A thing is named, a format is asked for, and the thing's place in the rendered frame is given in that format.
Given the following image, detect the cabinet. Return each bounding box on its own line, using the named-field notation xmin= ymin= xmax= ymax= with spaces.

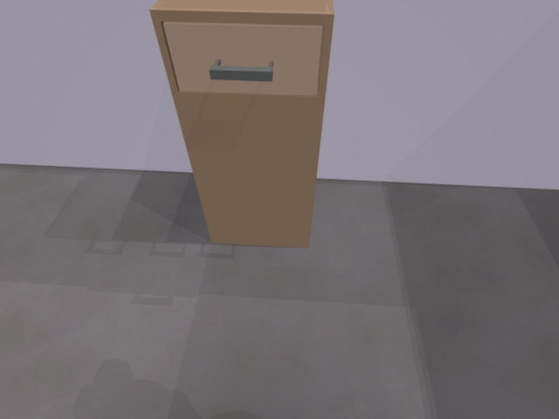
xmin=149 ymin=0 xmax=335 ymax=248

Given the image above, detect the handle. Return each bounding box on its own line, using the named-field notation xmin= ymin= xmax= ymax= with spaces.
xmin=210 ymin=59 xmax=273 ymax=81

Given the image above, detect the drawer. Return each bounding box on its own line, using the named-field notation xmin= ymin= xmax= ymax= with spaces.
xmin=163 ymin=22 xmax=322 ymax=96

